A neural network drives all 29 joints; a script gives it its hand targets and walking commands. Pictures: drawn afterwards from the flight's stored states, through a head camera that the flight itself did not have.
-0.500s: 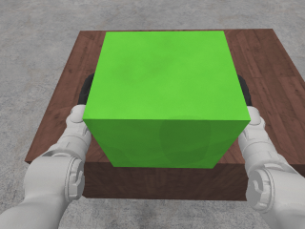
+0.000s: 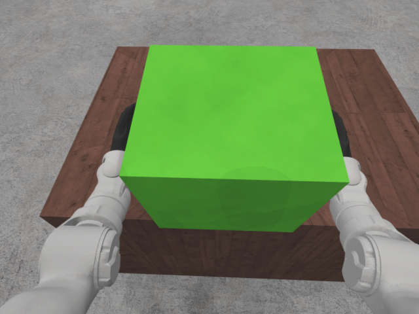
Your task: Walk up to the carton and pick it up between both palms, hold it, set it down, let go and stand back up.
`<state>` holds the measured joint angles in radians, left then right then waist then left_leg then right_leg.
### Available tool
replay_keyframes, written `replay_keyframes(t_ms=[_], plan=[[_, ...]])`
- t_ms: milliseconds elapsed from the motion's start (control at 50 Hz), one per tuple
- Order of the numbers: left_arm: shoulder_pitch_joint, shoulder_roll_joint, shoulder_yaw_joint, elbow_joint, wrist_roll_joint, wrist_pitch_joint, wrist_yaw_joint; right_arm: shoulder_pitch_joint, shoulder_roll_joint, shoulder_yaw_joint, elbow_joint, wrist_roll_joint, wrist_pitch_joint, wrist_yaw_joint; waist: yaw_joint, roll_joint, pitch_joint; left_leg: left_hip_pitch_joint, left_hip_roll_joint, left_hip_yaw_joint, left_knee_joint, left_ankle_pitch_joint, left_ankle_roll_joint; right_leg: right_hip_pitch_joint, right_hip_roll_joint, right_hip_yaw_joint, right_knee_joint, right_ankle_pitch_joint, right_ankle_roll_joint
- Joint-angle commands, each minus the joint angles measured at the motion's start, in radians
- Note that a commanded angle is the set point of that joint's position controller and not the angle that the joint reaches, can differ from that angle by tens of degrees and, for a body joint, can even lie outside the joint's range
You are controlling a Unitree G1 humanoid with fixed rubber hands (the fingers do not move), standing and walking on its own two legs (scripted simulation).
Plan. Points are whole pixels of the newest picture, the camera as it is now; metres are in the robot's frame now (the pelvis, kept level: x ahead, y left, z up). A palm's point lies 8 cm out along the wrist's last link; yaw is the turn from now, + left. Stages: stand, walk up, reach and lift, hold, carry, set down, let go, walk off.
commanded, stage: reach and lift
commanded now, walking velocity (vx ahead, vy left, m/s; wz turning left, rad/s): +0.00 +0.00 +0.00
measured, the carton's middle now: (228, 147) +0.46 -0.01 +0.03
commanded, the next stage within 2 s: none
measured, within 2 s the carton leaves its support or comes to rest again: neither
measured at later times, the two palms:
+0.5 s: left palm (123, 142) +0.42 +0.19 +0.09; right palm (338, 155) +0.41 -0.22 +0.07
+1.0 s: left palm (94, 121) +0.40 +0.21 +0.17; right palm (355, 127) +0.39 -0.20 +0.16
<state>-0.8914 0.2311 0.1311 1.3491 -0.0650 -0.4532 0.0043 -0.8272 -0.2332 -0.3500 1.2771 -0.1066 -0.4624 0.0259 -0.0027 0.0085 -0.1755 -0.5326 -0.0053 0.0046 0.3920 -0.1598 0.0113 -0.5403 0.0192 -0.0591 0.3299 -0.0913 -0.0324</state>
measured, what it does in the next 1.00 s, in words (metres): stands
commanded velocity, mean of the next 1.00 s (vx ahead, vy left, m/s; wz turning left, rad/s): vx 0.00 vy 0.00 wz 0.00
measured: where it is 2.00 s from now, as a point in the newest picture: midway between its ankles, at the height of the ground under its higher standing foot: outside the picture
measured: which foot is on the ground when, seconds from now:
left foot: down 0.00-1.00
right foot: down 0.00-1.00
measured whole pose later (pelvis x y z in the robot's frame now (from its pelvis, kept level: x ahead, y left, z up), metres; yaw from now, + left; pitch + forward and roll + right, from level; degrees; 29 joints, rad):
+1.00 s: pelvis +0.00 +0.00 +0.01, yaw +1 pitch +2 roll -1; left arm -0.71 0.22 0.17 0.69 -0.04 0.27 0.00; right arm -0.70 -0.25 -0.12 0.84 0.15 0.10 -0.02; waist -0.02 -0.01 -0.12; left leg -0.19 -0.01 -0.01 0.31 -0.16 0.02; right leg -0.19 0.02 -0.06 0.25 -0.10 -0.02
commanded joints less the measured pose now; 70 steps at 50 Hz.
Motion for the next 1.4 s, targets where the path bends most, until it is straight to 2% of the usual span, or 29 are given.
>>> replay_keyframes(t_ms=[0, 40, 140, 180, 280, 300, 400, 460, 540, 560, 620, 660, 700, 720, 860, 880, 900, 960, 1060, 1100, 1120, 1180, 1240, 1320, 1360, 1380], plan=[[-0.710, -0.529, -0.203, -0.257, 0.051, -0.040, -0.095, -0.582, 0.521, 0.258, -0.113, -0.058, -0.038, 0.129, -0.004, 0.037, -0.606, 0.268, 0.017, 0.030, 0.005, 0.252, -0.069, 0.321, -0.028, -0.018, 0.020, 0.203, 0.029], [-0.698, -0.529, -0.225, -0.281, 0.017, -0.024, -0.094, -0.576, 0.540, 0.309, -0.148, -0.015, -0.011, 0.127, 0.006, 0.029, -0.645, 0.268, 0.010, 0.025, 0.017, 0.279, -0.060, 0.339, -0.028, -0.007, 0.031, 0.248, 0.033], [-0.764, -0.594, -0.320, -0.395, -0.064, -0.028, -0.091, -0.618, 0.583, 0.404, -0.276, 0.050, 0.017, 0.119, -0.027, 0.041, -0.795, 0.275, 0.004, 0.000, 0.047, 0.351, -0.064, 0.381, -0.021, -0.001, 0.066, 0.374, 0.046], [-0.769, -0.617, -0.339, -0.442, -0.079, -0.028, -0.092, -0.613, 0.603, 0.440, -0.325, 0.071, 0.024, 0.116, -0.031, 0.047, -0.804, 0.290, 0.002, -0.009, 0.061, 0.395, -0.069, 0.392, -0.016, -0.001, 0.076, 0.427, 0.052], [-0.740, -0.647, -0.360, -0.509, -0.099, 0.000, -0.103, -0.616, 0.644, 0.535, -0.446, 0.132, 0.063, 0.101, -0.036, 0.012, -0.801, 0.244, -0.010, -0.020, 0.060, 0.402, -0.048, 0.495, -0.019, 0.021, 0.099, 0.533, 0.069], [-0.723, -0.648, -0.360, -0.523, -0.097, 0.012, -0.104, -0.606, 0.647, 0.558, -0.468, 0.147, 0.076, 0.098, -0.029, 0.007, -0.788, 0.234, -0.012, -0.021, 0.053, 0.403, -0.042, 0.517, -0.020, 0.026, 0.105, 0.549, 0.071], [-0.713, -0.695, -0.422, -0.675, -0.138, 0.074, -0.095, -0.625, 0.670, 0.650, -0.655, 0.218, 0.134, 0.088, -0.035, -0.015, -0.813, 0.260, -0.015, -0.039, 0.057, 0.439, -0.041, 0.544, -0.009, 0.031, 0.114, 0.576, 0.075], [-0.718, -0.698, -0.433, -0.731, -0.153, 0.131, -0.095, -0.645, 0.667, 0.677, -0.747, 0.244, 0.188, 0.083, -0.039, -0.041, -0.791, 0.268, -0.018, -0.046, 0.048, 0.405, -0.031, 0.547, -0.005, 0.033, 0.100, 0.524, 0.075], [-0.693, -0.722, -0.457, -0.835, -0.166, 0.216, -0.089, -0.654, 0.662, 0.712, -0.850, 0.287, 0.257, 0.077, -0.040, -0.044, -0.782, 0.315, -0.018, -0.061, 0.046, 0.429, -0.032, 0.566, 0.002, 0.041, 0.088, 0.512, 0.069], [-0.705, -0.717, -0.459, -0.853, -0.167, 0.237, -0.088, -0.653, 0.659, 0.701, -0.855, 0.289, 0.277, 0.076, -0.048, -0.045, -0.758, 0.327, -0.018, -0.066, 0.042, 0.410, -0.036, 0.553, 0.004, 0.042, 0.078, 0.484, 0.065], [-0.700, -0.705, -0.414, -0.859, -0.135, 0.317, -0.094, -0.673, 0.637, 0.681, -0.867, 0.290, 0.334, 0.076, -0.031, -0.049, -0.667, 0.338, -0.018, -0.062, 0.013, 0.347, -0.030, 0.549, 0.003, 0.043, 0.048, 0.383, 0.057], [-0.686, -0.711, -0.400, -0.878, -0.123, 0.368, -0.096, -0.689, 0.634, 0.670, -0.878, 0.300, 0.361, 0.077, -0.025, -0.050, -0.641, 0.355, -0.019, -0.060, 0.001, 0.355, -0.029, 0.572, 0.006, 0.043, 0.040, 0.376, 0.054], [-0.661, -0.701, -0.372, -0.872, -0.105, 0.420, -0.101, -0.694, 0.623, 0.648, -0.862, 0.300, 0.388, 0.074, -0.018, -0.050, -0.594, 0.366, -0.020, -0.053, -0.015, 0.338, -0.030, 0.585, 0.005, 0.045, 0.020, 0.353, 0.055], [-0.673, -0.706, -0.375, -0.905, -0.103, 0.440, -0.102, -0.694, 0.620, 0.637, -0.858, 0.301, 0.396, 0.074, -0.024, -0.042, -0.591, 0.386, -0.020, -0.055, -0.025, 0.337, -0.037, 0.584, 0.008, 0.041, 0.013, 0.338, 0.050], [-0.627, -0.674, -0.279, -0.875, -0.022, 0.596, -0.122, -0.717, 0.589, 0.531, -0.779, 0.283, 0.463, 0.074, -0.010, -0.031, -0.404, 0.405, -0.021, -0.023, -0.099, 0.214, -0.032, 0.596, 0.002, 0.037, -0.054, 0.195, 0.048], [-0.615, -0.680, -0.288, -0.906, -0.021, 0.612, -0.122, -0.713, 0.584, 0.528, -0.788, 0.288, 0.466, 0.075, -0.009, -0.018, -0.411, 0.422, -0.022, -0.021, -0.103, 0.216, -0.034, 0.597, 0.001, 0.036, -0.055, 0.192, 0.047], [-0.618, -0.681, -0.286, -0.916, -0.014, 0.629, -0.122, -0.713, 0.577, 0.514, -0.777, 0.281, 0.471, 0.077, -0.022, -0.005, -0.383, 0.427, -0.022, -0.020, -0.103, 0.220, -0.038, 0.590, 0.002, 0.032, -0.058, 0.192, 0.046], [-0.609, -0.679, -0.294, -0.975, -0.008, 0.664, -0.120, -0.703, 0.573, 0.501, -0.783, 0.277, 0.483, 0.078, -0.032, -0.004, -0.383, 0.468, -0.022, -0.016, -0.098, 0.240, -0.046, 0.587, 0.010, 0.024, -0.066, 0.191, 0.047], [-0.573, -0.699, -0.342, -1.078, -0.015, 0.731, -0.112, -0.706, 0.559, 0.513, -0.861, 0.294, 0.511, 0.081, -0.048, 0.026, -0.406, 0.508, -0.023, -0.021, -0.088, 0.296, -0.060, 0.572, 0.024, 0.015, -0.072, 0.186, 0.045], [-0.574, -0.722, -0.409, -1.210, -0.047, 0.747, -0.096, -0.700, 0.576, 0.562, -0.954, 0.336, 0.518, 0.082, -0.061, 0.050, -0.500, 0.564, -0.019, -0.037, -0.053, 0.403, -0.076, 0.589, 0.034, 0.016, -0.056, 0.263, 0.039], [-0.569, -0.714, -0.417, -1.219, -0.048, 0.765, -0.091, -0.688, 0.562, 0.567, -0.965, 0.341, 0.535, 0.080, -0.069, 0.057, -0.486, 0.575, -0.024, -0.039, -0.045, 0.416, -0.082, 0.574, 0.039, 0.014, -0.062, 0.262, 0.039], [-0.565, -0.709, -0.434, -1.255, -0.068, 0.811, -0.089, -0.708, 0.554, 0.573, -1.000, 0.360, 0.578, 0.082, -0.075, 0.050, -0.447, 0.552, -0.019, -0.050, -0.061, 0.353, -0.078, 0.540, 0.039, 0.017, -0.069, 0.195, 0.035], [-0.531, -0.703, -0.451, -1.327, -0.080, 0.855, -0.079, -0.714, 0.565, 0.622, -1.100, 0.405, 0.619, 0.081, -0.062, 0.037, -0.512, 0.561, -0.025, -0.055, -0.045, 0.399, -0.069, 0.575, 0.041, 0.029, -0.054, 0.266, 0.039], [-0.502, -0.675, -0.441, -1.379, -0.082, 0.917, -0.084, -0.704, 0.560, 0.645, -1.155, 0.442, 0.686, 0.077, -0.055, 0.021, -0.482, 0.524, -0.029, -0.058, -0.051, 0.370, -0.060, 0.615, 0.038, 0.044, -0.043, 0.295, 0.041], [-0.485, -0.672, -0.447, -1.420, -0.092, 0.947, -0.083, -0.707, 0.556, 0.663, -1.203, 0.464, 0.711, 0.077, -0.051, 0.019, -0.505, 0.531, -0.028, -0.060, -0.043, 0.403, -0.058, 0.627, 0.042, 0.049, -0.032, 0.325, 0.040], [-0.488, -0.649, -0.425, -1.411, -0.085, 0.961, -0.086, -0.696, 0.554, 0.653, -1.191, 0.468, 0.730, 0.077, -0.048, 0.005, -0.486, 0.518, -0.029, -0.058, -0.053, 0.366, -0.049, 0.628, 0.036, 0.051, -0.038, 0.307, 0.042]])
